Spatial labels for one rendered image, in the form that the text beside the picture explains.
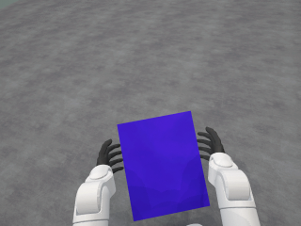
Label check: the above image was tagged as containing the robot right forearm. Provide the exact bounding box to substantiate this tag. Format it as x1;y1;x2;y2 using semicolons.
208;153;261;226

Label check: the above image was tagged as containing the robot left forearm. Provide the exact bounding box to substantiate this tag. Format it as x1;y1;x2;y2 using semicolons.
72;165;116;226

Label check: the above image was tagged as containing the left robot hand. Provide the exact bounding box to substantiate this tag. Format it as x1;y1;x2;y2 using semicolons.
96;138;124;173

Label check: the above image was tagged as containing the right robot hand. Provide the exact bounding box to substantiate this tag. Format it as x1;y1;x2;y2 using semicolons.
197;126;225;161

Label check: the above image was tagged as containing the carton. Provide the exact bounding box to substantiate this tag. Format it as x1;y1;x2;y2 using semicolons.
117;110;210;221

